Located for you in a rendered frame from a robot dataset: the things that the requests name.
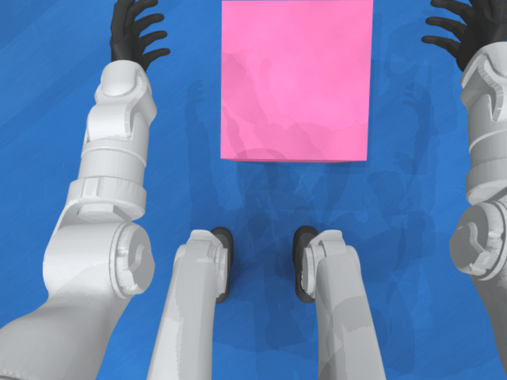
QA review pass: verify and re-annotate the robot left upper arm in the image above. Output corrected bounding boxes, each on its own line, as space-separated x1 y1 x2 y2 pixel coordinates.
0 221 155 380

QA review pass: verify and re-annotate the robot right hand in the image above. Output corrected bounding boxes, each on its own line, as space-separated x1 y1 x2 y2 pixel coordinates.
421 0 507 72

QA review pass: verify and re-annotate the left robot thigh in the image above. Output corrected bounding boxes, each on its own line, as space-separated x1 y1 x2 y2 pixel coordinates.
146 239 227 380

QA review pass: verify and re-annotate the robot right upper arm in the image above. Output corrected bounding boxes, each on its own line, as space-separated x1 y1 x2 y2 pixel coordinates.
449 199 507 376

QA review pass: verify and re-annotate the robot right forearm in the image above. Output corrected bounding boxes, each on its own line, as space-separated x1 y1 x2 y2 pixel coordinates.
460 42 507 205

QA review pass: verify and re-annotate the carton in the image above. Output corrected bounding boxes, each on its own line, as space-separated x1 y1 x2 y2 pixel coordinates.
220 0 373 163

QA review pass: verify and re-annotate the left robot foot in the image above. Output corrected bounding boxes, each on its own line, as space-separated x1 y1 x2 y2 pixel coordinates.
211 227 234 304

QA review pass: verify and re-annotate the robot left hand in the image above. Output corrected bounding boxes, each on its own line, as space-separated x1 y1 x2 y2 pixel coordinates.
109 0 170 73

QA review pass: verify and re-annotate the robot left forearm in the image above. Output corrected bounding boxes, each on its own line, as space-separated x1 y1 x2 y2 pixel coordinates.
43 60 157 288

